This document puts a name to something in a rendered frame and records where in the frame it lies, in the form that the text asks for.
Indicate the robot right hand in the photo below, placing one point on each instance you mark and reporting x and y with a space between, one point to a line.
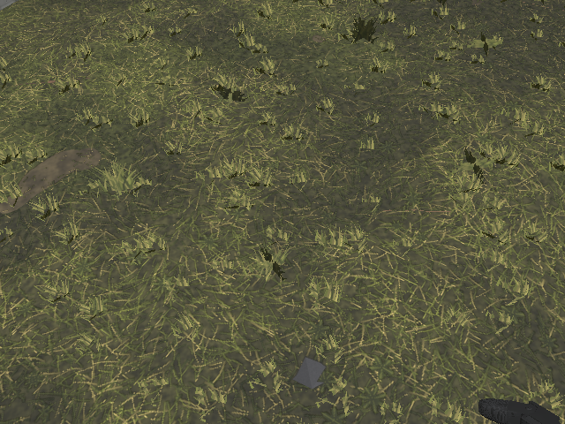
512 412

